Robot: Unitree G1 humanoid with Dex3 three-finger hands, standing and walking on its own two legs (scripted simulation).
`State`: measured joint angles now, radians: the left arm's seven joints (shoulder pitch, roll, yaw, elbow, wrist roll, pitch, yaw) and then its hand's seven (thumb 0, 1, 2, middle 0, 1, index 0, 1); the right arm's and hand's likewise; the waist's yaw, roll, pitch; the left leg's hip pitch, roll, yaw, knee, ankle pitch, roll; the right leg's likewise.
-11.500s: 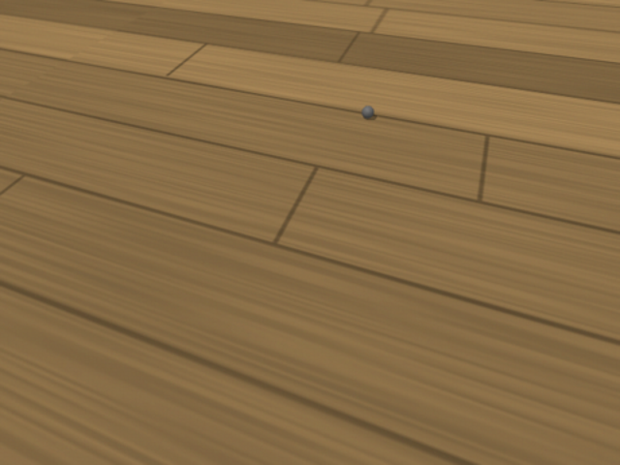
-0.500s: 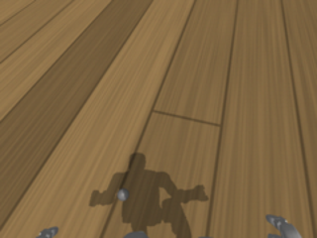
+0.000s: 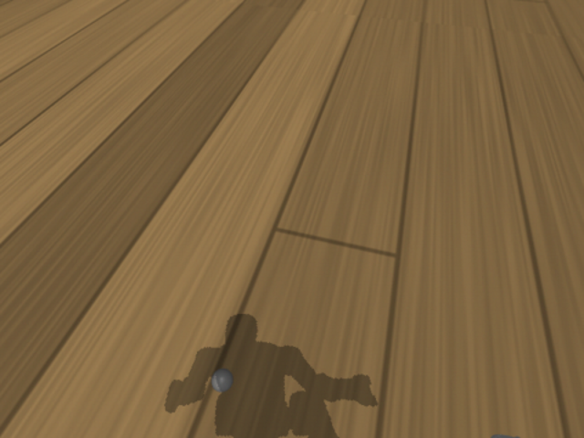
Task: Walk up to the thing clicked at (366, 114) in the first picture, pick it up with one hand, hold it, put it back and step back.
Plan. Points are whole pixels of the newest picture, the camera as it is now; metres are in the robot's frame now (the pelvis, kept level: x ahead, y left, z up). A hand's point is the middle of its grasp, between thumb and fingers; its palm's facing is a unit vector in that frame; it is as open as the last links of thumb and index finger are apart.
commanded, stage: walk up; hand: left
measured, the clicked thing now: (222, 380) +0.41 +0.25 -0.74
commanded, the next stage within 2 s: stand in 0.84 s
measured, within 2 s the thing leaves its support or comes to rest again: neither
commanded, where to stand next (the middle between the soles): +0.03 +0.01 m, yaw +0 degrees
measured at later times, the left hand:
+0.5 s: hand out of the picture +0.06 +0.24 -0.15, palm faces -0.01 -0.94 -0.35, open 7.4 cm
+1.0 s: hand out of the picture +0.10 +0.24 -0.15, palm faces -0.03 -0.94 -0.34, open 7.4 cm
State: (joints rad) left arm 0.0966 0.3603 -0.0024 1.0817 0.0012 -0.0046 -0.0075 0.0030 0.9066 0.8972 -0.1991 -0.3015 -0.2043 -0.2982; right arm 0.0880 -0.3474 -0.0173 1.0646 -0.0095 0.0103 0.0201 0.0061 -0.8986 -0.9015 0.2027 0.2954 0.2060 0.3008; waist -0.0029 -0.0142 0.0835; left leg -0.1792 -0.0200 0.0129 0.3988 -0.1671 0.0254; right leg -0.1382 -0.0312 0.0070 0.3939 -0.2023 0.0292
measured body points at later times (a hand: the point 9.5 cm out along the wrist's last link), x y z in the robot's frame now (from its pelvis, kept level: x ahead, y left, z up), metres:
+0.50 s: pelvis +0.00 -0.01 +0.00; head +0.02 -0.02 +0.45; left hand +0.07 +0.29 -0.13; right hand +0.08 -0.31 -0.13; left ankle +0.03 +0.10 -0.74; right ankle +0.01 -0.14 -0.74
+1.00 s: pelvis +0.02 -0.01 +0.00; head +0.02 -0.02 +0.45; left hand +0.10 +0.28 -0.13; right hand +0.09 -0.31 -0.13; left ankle +0.03 +0.10 -0.74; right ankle +0.01 -0.14 -0.74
